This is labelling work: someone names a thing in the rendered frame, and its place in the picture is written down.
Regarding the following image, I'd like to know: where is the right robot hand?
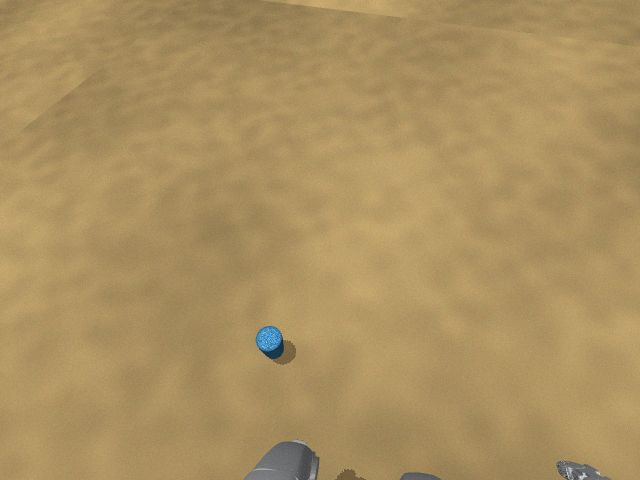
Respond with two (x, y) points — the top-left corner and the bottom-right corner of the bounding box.
(557, 461), (611, 480)

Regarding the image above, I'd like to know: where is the cup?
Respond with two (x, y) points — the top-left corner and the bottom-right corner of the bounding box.
(256, 326), (284, 359)

